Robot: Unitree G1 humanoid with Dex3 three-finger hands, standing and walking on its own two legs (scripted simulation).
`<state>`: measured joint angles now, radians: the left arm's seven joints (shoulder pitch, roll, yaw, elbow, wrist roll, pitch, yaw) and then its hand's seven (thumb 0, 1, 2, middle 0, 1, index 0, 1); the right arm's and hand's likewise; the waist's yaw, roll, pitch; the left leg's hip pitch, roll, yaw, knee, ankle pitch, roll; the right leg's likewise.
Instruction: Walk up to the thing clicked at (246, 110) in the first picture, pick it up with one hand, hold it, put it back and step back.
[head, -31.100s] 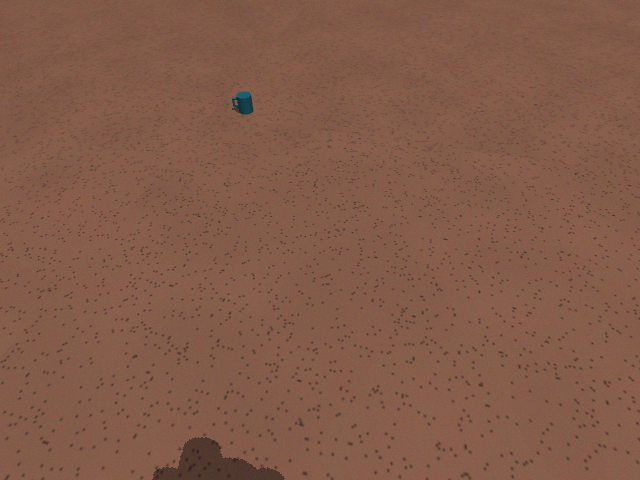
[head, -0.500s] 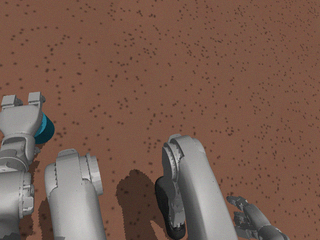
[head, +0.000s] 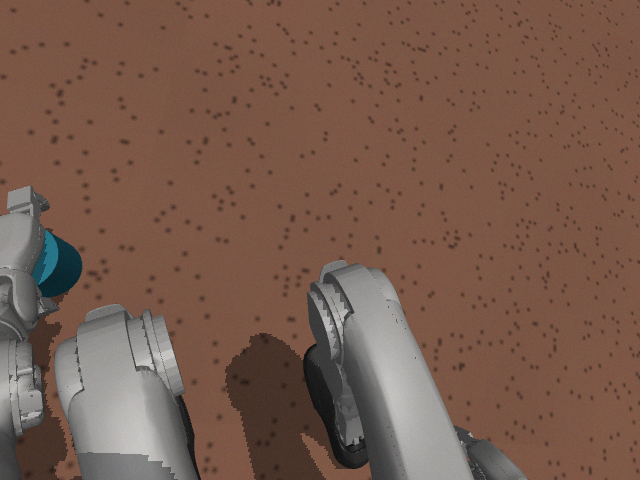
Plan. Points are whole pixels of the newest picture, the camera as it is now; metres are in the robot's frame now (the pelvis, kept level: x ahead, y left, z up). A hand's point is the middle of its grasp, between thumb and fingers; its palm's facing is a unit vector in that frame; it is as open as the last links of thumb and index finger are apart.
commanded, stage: rest palm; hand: left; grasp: from above
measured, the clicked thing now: (32, 275) +0.39 +0.31 -0.25
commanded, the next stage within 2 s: close in 0.60 s
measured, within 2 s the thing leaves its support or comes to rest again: neither
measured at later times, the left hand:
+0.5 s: hand (24, 268) +0.39 +0.31 -0.22, palm faces -0.42 -0.17 -0.89, open 14.5 cm
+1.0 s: hand (24, 268) +0.39 +0.31 -0.22, palm faces -0.41 -0.15 -0.90, open 13.7 cm
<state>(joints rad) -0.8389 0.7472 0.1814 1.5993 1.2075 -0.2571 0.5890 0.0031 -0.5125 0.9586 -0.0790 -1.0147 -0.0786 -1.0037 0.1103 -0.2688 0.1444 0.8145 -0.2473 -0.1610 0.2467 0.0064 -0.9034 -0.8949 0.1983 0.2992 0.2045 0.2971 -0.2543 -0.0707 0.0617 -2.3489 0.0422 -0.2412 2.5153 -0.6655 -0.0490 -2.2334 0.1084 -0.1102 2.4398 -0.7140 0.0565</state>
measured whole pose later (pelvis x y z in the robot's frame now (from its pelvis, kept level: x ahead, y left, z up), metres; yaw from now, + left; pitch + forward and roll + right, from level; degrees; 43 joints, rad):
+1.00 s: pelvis -0.01 +0.01 +0.00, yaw -2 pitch +25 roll -10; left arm -0.89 0.79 0.12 1.75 1.24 -0.23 0.72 0.02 -0.45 0.88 -0.15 -1.01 -0.16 -0.98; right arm 0.09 -0.32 0.18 0.82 -0.29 -0.25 0.28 0.01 -0.90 -0.89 0.20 0.30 0.20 0.30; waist -0.27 -0.09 0.07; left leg -2.35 0.04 -0.26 2.54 -0.65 -0.04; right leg -2.22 0.12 -0.13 2.44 -0.69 0.07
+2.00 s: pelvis -0.01 +0.00 -0.01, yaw -1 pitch +25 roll -10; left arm -0.91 0.79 0.13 1.76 1.24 -0.24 0.69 -0.02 -0.29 0.83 -0.50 -0.87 -0.38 -0.85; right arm 0.11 -0.32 0.19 0.78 -0.28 -0.25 0.28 0.01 -0.90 -0.89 0.20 0.30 0.20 0.30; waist -0.27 -0.08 0.06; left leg -2.36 0.04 -0.26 2.54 -0.65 -0.04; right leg -2.23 0.12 -0.12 2.44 -0.69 0.07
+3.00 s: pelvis +0.00 +0.00 +0.05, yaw +3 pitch +33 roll -7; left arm -0.77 0.60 0.03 1.26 1.11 -0.08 0.38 0.01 -0.16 0.65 -0.63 -0.72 -0.56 -0.73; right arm 0.09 -0.29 0.02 0.75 -0.13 -0.11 0.19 0.01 -0.93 -0.90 0.20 0.30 0.20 0.30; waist -0.15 0.00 -0.08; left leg -2.26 0.05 -0.17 2.33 -0.65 -0.03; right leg -2.15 0.08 -0.06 2.28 -0.71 0.04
